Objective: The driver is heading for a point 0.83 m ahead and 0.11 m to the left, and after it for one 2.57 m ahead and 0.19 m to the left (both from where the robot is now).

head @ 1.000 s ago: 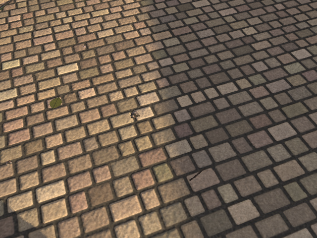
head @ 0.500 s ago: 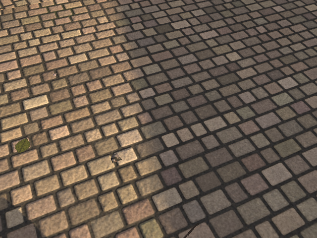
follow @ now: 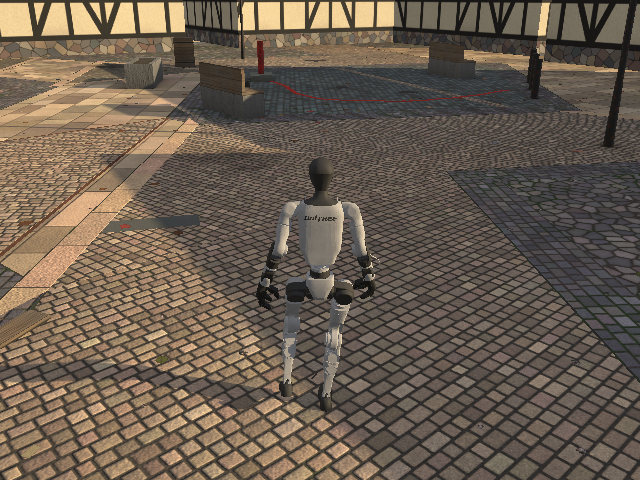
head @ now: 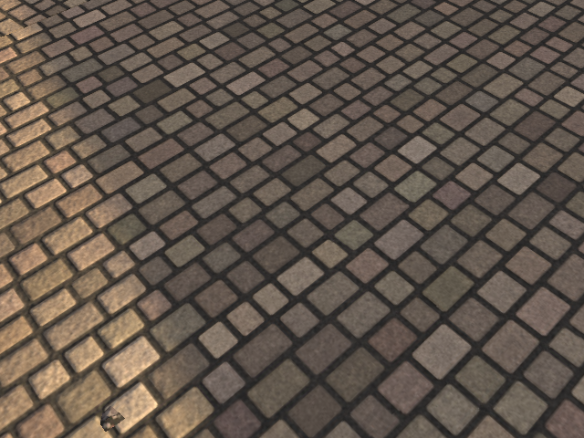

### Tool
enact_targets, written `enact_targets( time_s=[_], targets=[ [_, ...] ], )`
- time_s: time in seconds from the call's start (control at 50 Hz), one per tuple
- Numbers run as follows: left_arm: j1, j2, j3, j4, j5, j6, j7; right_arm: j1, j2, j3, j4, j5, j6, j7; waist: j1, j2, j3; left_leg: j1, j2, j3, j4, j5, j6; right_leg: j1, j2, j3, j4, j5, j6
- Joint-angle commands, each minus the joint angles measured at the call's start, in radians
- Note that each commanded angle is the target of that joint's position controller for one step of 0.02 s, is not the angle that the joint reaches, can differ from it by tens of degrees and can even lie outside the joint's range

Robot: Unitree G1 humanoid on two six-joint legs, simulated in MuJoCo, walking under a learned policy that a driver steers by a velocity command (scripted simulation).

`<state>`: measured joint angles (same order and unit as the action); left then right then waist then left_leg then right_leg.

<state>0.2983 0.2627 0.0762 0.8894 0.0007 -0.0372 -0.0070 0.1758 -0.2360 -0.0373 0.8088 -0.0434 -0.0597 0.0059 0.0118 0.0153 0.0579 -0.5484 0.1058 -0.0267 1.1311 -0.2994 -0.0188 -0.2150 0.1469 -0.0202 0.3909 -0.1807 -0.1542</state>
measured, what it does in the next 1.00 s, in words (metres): walks ahead: left foot, then right foot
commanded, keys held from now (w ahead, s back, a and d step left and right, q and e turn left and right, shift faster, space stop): w+e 0.04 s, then w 0.30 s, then w+q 0.66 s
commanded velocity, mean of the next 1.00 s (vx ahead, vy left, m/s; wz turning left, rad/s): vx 0.50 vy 0.00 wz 0.10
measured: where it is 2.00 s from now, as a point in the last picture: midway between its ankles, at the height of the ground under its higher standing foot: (282, 322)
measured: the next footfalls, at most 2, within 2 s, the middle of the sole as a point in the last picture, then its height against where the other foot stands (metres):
left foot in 0.36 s outside the picture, level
right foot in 0.86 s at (353, 370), level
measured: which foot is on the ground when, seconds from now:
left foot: up 0.00-0.34, down 0.36-0.86, up 0.88-1.00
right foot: down 0.00-0.36, up 0.38-0.84, down 0.86-1.00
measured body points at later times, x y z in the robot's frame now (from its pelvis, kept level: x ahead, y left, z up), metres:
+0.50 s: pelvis +0.29 +0.05 +0.00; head +0.31 +0.05 +0.45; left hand +0.36 +0.31 -0.14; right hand +0.35 -0.23 -0.12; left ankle +0.34 +0.12 -0.74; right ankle +0.17 -0.05 -0.65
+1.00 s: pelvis +0.53 -0.01 +0.00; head +0.56 -0.02 +0.45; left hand +0.64 +0.27 -0.09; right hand +0.62 -0.28 -0.14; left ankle +0.44 +0.10 -0.66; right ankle +0.58 -0.09 -0.74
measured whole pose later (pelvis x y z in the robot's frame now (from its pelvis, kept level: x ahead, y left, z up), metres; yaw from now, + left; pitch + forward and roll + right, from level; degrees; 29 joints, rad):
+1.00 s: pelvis +0.53 -0.01 +0.00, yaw +10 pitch +1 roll +0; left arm 0.17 0.24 0.02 0.76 0.04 -0.08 0.01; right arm 0.34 -0.30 -0.08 0.85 -0.02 -0.03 0.02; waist -0.04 0.04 0.02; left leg -0.40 -0.03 -0.04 1.08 -0.36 0.07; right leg -0.28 0.01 -0.06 0.44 -0.18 -0.03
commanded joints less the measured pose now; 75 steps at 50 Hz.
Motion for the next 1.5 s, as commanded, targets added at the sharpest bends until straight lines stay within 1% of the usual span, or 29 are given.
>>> enact_targets(
  time_s=[0.02, 0.24, 0.3, 0.34, 0.36, 0.38, 0.4, 0.42, 0.46, 0.56, 0.74, 0.8, 0.84, 0.86, 0.88, 0.9, 0.92, 0.96, 1.06, 1.18, 1.26, 1.3, 1.34, 1.36, 1.38, 1.4, 1.42, 1.46, 1.5],
  targets=[
    [0.035, 0.137, 0.028, -0.054, -0.004, -0.03, 0.002, 0.044, -0.068, -0.015, -0.047, -0.007, 0.026, 0.006, -0.027, -0.021, -0.041, -0.065, 0.005, 0.024, -0.091, 0.087, -0.03, 0.035, -0.257, 0.274, -0.185, 0.33, -0.129],
    [0.227, 0.12, 0.004, 0.001, 0.015, -0.035, 0.021, -0.28, -0.073, 0.005, -0.152, 0.013, 0.006, 0.028, 0.098, -0.083, 0.009, -0.128, -0.06, 0.063, -0.512, 0.296, 0.026, 0.293, -0.29, 0.277, -0.14, 0.501, -0.05],
    [0.171, 0.148, 0.005, -0.001, 0.02, -0.041, 0.029, -0.172, -0.104, -0.006, -0.129, 0.016, -0.005, 0.022, 0.024, -0.098, -0.007, 0.067, -0.108, 0.068, -0.597, 0.195, 0.082, 0.288, -0.309, 0.26, -0.059, 0.711, -0.019],
    [0.142, 0.158, 0.004, 0.003, 0.021, -0.045, 0.021, 0.086, -0.145, -0.028, -0.049, 0.016, -0.019, -0.001, -0.094, -0.063, -0.137, 0.392, -0.137, 0.073, -0.673, 0.192, 0.129, 0.23, -0.253, 0.205, 0.226, 0.819, 0.011],
    [0.14, 0.123, -0.007, -0.022, 0.017, -0.051, 0.017, 0.258, -0.206, -0.045, -0.021, -0.004, -0.025, -0.018, -0.156, 0.01, -0.262, 0.631, 0.046, -0.123, -0.675, 0.082, 0.181, 0.073, -0.206, 0.165, 0.489, 0.545, 0.024],
    [0.281, 0.037, -0.02, -0.023, -0.02, -0.049, 0.01, 0.312, -0.309, -0.073, -0.005, -0.018, -0.018, -0.015, -0.094, 0.25, -0.368, 0.869, 0.305, -0.621, -0.755, 0.048, 0.348, -0.257, -0.01, 0.07, 0.862, -0.175, 0.079],
    [0.238, 0.118, -0.01, -0.014, 0.019, -0.049, 0.014, 0.246, -0.226, -0.061, 0.002, 0.026, -0.004, 0.001, -0.075, 0.142, -0.294, 0.794, 0.279, -0.751, -0.852, -0.026, 0.354, -0.38, -0.045, 0.128, 0.94, -0.294, 0.065],
    [0.137, 0.12, -0.008, -0.037, 0.029, -0.049, 0.009, 0.142, -0.165, -0.047, -0.016, 0.037, -0.002, 0.008, -0.045, 0.064, -0.135, 0.653, 0.235, -0.575, -0.86, -0.03, 0.334, -0.419, -0.112, 0.118, 0.921, -0.2, 0.066],
    [0.039, 0.092, -0.017, -0.068, 0.04, -0.049, -0.002, 0.1, -0.103, -0.029, -0.005, 0.03, -0.01, 0.012, -0.019, 0.009, -0.047, 0.491, 0.134, -0.39, -0.893, 0.185, 0.288, -0.384, -0.173, 0.094, 0.812, -0.128, 0.081],
    [0.0, 0.047, -0.037, -0.099, 0.05, -0.016, -0.017, 0.172, -0.136, -0.038, 0.05, 0.043, -0.025, 0.005, 0.018, 0.051, -0.049, 0.375, 0.049, -0.258, -0.944, 0.35, 0.286, -0.33, -0.202, 0.042, 0.624, -0.1, 0.155],
    [-0.343, 0.048, -0.056, -0.222, 0.024, -0.021, -0.014, 0.299, -0.163, -0.058, 0.068, 0.033, -0.009, 0.003, -0.086, 0.059, -0.018, 0.416, 0.021, -0.276, -0.896, 0.36, 0.237, -0.321, -0.171, 0.027, 0.244, 0.122, 0.199],
    [-0.304, 0.075, -0.048, -0.227, 0.02, -0.036, -0.008, 0.266, -0.184, -0.068, 0.048, 0.026, -0.004, -0.005, -0.05, 0.074, -0.035, 0.416, 0.035, -0.326, -0.816, 0.397, 0.204, -0.194, -0.15, 0.045, 0.154, 0.045, 0.176],
    [-0.14, 0.111, -0.031, -0.18, 0.025, -0.054, 0.007, 0.228, -0.188, -0.071, 0.033, 0.031, -0.006, -0.004, 0.029, 0.033, -0.094, 0.352, -0.02, -0.316, -0.653, 0.412, 0.166, 0.055, -0.136, 0.045, 0.045, 0.018, 0.142],
    [-0.005, 0.178, -0.011, -0.163, 0.046, -0.068, 0.023, 0.219, -0.144, -0.061, 0.012, 0.042, -0.014, 0.002, 0.085, -0.069, -0.198, 0.268, -0.091, -0.244, -0.421, 0.307, 0.137, 0.246, -0.292, 0.196, -0.007, -0.099, 0.096],
    [0.079, 0.265, 0.008, -0.167, 0.065, -0.059, 0.035, 0.26, -0.053, -0.041, -0.026, 0.069, -0.016, 0.001, 0.09, -0.249, -0.301, 0.016, -0.217, -0.094, -0.158, -0.117, 0.1, 0.476, -0.541, 0.528, -0.084, -0.274, 0.029],
    [0.056, 0.261, 0.017, -0.155, 0.051, -0.04, 0.034, 0.312, -0.11, -0.048, -0.029, 0.049, -0.003, -0.004, 0.039, -0.296, -0.295, -0.116, -0.196, -0.053, -0.01, -0.251, 0.105, 0.427, -0.606, 0.76, -0.142, -0.37, -0.043],
    [-0.008, 0.156, -0.004, -0.175, 0.043, -0.035, 0.027, 0.278, -0.14, -0.054, -0.003, 0.031, 0.012, -0.004, 0.021, -0.132, -0.172, -0.136, -0.128, -0.076, 0.051, -0.169, 0.11, 0.319, -0.557, 0.644, -0.147, -0.403, -0.034],
    [-0.071, 0.075, -0.025, -0.175, 0.037, -0.043, 0.02, 0.201, -0.107, -0.051, -0.009, 0.021, 0.021, 0.017, 0.0, -0.086, -0.062, -0.092, -0.076, -0.058, 0.005, -0.052, 0.089, 0.16, -0.453, 0.374, -0.187, -0.156, 0.01],
    [0.004, 0.084, -0.017, -0.122, 0.016, -0.078, 0.014, 0.11, -0.087, -0.045, -0.053, 0.006, 0.057, 0.048, -0.017, -0.11, -0.057, -0.129, -0.049, -0.03, 0.0, 0.061, 0.055, 0.148, -0.41, 0.133, -0.214, 0.217, 0.01],
    [0.056, 0.09, -0.011, -0.081, 0.02, -0.073, 0.011, -0.084, -0.063, -0.023, -0.124, 0.009, 0.056, 0.071, 0.009, -0.101, -0.003, -0.16, -0.037, 0.024, -0.236, 0.252, 0.044, 0.156, -0.383, -0.05, -0.238, 0.293, 0.016],
    [0.1, 0.113, -0.007, -0.048, 0.012, -0.06, 0.02, -0.173, -0.041, -0.005, -0.158, 0.001, 0.044, 0.077, 0.029, -0.099, 0.02, -0.002, -0.082, 0.119, -0.468, 0.251, 0.076, 0.157, -0.379, -0.144, -0.146, 0.6, 0.042],
    [0.13, 0.13, -0.007, -0.017, 0.01, -0.049, 0.023, -0.128, -0.048, -0.006, -0.144, -0.007, 0.036, 0.062, 0.014, -0.129, -0.013, 0.096, -0.133, 0.126, -0.529, 0.189, 0.107, 0.197, -0.384, -0.138, -0.05, 0.792, 0.049],
    [0.126, 0.138, -0.011, 0.002, 0.001, -0.036, 0.025, 0.073, -0.075, -0.016, -0.065, -0.021, 0.013, 0.04, -0.075, -0.106, -0.109, 0.34, -0.171, 0.104, -0.687, 0.294, 0.148, 0.183, -0.352, -0.147, 0.184, 0.793, 0.072],
    [0.145, 0.107, -0.023, -0.006, -0.008, -0.039, 0.021, 0.177, -0.126, -0.026, -0.026, -0.041, -0.002, 0.026, -0.11, -0.044, -0.199, 0.571, -0.055, 0.03, -0.696, 0.589, 0.168, 0.047, -0.307, -0.152, 0.357, 0.53, 0.097],
    [0.237, -0.027, -0.056, -0.038, -0.019, -0.036, 0.013, 0.236, -0.207, -0.038, -0.021, -0.049, -0.007, 0.011, -0.07, 0.192, -0.389, 0.933, 0.319, -0.272, -0.526, 1.275, 0.289, -0.23, -0.189, -0.14, 0.698, -0.424, 0.128],
    [0.264, 0.047, -0.039, -0.002, -0.049, -0.01, 0.03, 0.276, -0.218, -0.05, -0.03, 0.026, 0.001, -0.003, -0.123, 0.14, -0.567, 0.945, 0.388, -0.384, -0.555, 1.381, 0.393, -0.244, -0.108, 0.065, 0.867, -0.524, 0.13],
    [0.186, 0.078, -0.025, -0.007, -0.042, 0.001, 0.032, 0.197, -0.183, -0.041, -0.032, 0.043, 0.011, -0.014, -0.095, 0.072, -0.447, 0.801, 0.32, -0.262, -0.636, 1.218, 0.353, -0.258, -0.15, 0.116, 0.861, -0.44, 0.129],
    [0.101, 0.057, -0.027, -0.008, -0.004, 0.01, 0.031, 0.04, -0.067, 0.0, -0.035, 0.038, 0.01, -0.024, -0.025, 0.055, -0.172, 0.53, 0.224, -0.137, -0.756, 0.964, 0.261, -0.27, -0.202, 0.079, 0.738, -0.328, 0.139],
    [0.152, 0.043, -0.019, 0.019, 0.026, 0.043, 0.023, 0.001, -0.06, 0.005, -0.035, 0.036, 0.012, -0.035, 0.021, 0.065, -0.136, 0.362, 0.176, -0.03, -0.81, 0.891, 0.226, -0.143, -0.191, 0.041, 0.717, -0.254, 0.155]
  ],
)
